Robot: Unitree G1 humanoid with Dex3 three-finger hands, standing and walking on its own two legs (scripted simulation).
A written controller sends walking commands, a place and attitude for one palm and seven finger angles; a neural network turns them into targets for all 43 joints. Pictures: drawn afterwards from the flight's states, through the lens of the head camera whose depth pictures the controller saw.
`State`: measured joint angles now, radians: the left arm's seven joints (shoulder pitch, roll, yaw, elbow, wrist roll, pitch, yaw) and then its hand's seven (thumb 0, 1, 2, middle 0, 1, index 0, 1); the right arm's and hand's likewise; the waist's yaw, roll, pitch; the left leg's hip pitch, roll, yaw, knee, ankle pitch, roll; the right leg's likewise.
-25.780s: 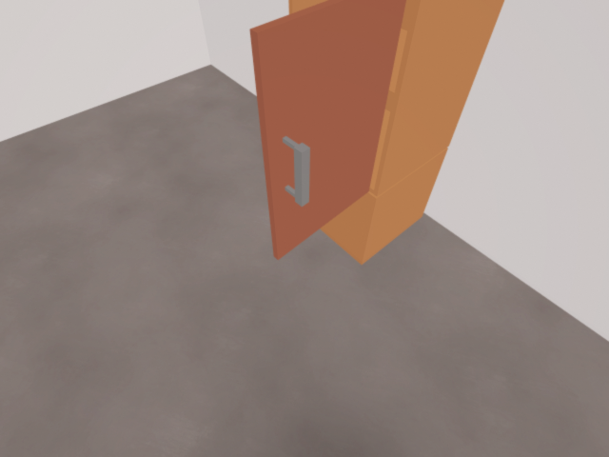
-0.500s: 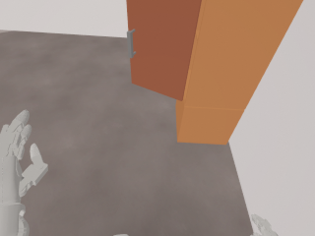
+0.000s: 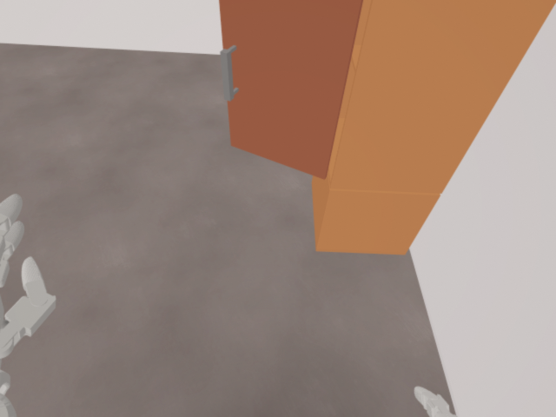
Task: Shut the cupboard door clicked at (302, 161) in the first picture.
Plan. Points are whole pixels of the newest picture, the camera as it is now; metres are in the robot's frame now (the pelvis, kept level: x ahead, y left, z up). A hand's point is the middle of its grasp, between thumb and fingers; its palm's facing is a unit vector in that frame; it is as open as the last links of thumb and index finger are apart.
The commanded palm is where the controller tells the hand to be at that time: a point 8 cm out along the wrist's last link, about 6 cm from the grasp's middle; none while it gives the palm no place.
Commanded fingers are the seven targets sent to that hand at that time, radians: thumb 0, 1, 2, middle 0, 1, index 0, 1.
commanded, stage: stop stepping back and stand still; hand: left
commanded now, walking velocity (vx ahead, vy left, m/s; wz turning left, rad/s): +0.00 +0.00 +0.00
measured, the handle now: (231, 73) +1.02 +0.23 -0.03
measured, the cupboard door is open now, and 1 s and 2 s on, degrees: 65 65 65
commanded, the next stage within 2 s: let the arm hang, fingers relaxed in 0.86 s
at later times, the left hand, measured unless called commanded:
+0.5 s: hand (18, 308) +0.18 +0.27 +0.16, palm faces +0.45 -0.79 -0.42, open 7.5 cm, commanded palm +0.12 +0.31 +0.18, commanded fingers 0.00 0.90 0.90 -0.20 -0.30 -0.20 -0.30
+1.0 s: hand (28, 316) +0.18 +0.28 +0.14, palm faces +0.37 -0.80 -0.47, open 7.5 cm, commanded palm none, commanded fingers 0.00 0.90 0.90 -0.20 -0.30 -0.20 -0.30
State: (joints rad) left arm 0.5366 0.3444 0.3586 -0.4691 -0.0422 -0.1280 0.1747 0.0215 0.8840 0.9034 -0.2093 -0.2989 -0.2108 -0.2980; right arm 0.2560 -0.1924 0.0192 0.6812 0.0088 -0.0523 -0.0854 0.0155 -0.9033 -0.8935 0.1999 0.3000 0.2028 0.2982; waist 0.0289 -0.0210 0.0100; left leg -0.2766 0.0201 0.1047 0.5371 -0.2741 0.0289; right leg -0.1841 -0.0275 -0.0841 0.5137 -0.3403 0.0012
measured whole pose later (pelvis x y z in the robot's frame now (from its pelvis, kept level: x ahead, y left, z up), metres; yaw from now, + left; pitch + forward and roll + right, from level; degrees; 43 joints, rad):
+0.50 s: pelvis -0.02 +0.01 +0.00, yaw +0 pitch +1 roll -1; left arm 0.56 0.38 0.39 -0.50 -0.06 -0.16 0.17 0.02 0.88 0.90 -0.21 -0.30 -0.21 -0.30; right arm 0.22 -0.19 0.02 0.61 0.01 -0.05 -0.08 0.01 -0.90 -0.89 0.20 0.30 0.20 0.30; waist 0.02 0.00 0.00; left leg -0.29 0.03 0.10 0.51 -0.24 0.04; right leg -0.18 -0.02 -0.09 0.46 -0.28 0.01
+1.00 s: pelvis -0.03 +0.01 +0.00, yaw +1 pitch +1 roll -2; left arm 0.49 0.41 0.34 -0.35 -0.02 -0.18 0.13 0.02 0.89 0.90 -0.20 -0.30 -0.21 -0.30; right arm 0.22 -0.24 0.00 0.67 0.01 -0.10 -0.04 0.01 -0.90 -0.89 0.20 0.30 0.20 0.30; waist 0.01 0.03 -0.01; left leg -0.33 0.02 0.09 0.51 -0.21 0.05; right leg -0.21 -0.02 -0.10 0.45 -0.26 0.01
